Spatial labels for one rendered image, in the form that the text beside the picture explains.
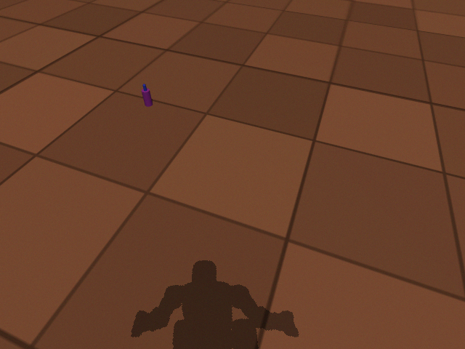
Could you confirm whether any bottle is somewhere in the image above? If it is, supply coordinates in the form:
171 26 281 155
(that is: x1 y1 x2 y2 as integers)
142 84 153 107

